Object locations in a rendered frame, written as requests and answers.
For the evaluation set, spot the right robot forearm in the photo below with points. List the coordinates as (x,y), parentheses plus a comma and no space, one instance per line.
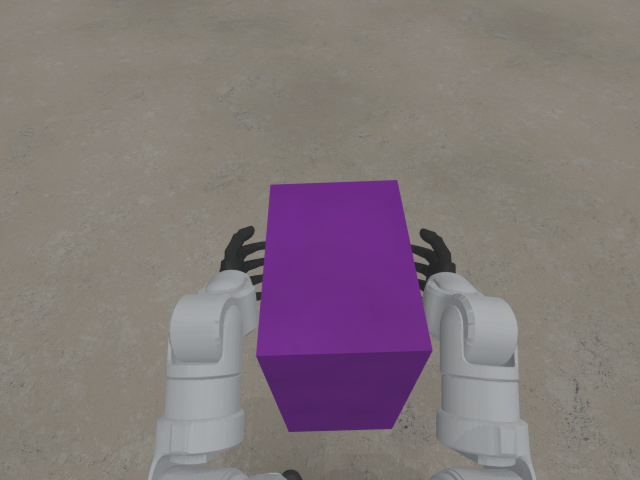
(479,415)

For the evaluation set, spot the carton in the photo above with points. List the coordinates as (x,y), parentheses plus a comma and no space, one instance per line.
(342,336)

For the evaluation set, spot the left robot forearm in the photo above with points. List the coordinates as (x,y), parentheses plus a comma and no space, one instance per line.
(202,417)

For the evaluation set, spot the robot left hand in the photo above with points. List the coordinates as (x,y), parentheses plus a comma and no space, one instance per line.
(235,254)

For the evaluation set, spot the robot right hand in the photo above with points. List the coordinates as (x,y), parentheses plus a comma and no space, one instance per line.
(439,259)

